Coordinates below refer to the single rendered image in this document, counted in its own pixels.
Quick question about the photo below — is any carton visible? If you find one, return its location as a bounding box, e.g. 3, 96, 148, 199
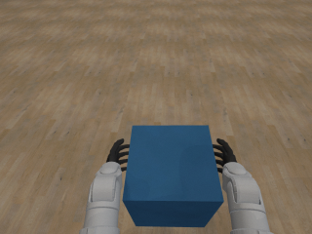
122, 125, 224, 228

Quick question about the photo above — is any left robot hand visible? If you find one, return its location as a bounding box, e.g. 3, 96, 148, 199
106, 138, 130, 172

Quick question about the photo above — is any robot right forearm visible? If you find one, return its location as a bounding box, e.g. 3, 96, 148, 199
222, 162, 274, 234

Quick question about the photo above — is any right robot hand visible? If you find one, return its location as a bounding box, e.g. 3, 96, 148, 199
213, 138, 237, 173

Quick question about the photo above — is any robot left forearm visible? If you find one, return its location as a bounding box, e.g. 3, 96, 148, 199
79, 161, 123, 234

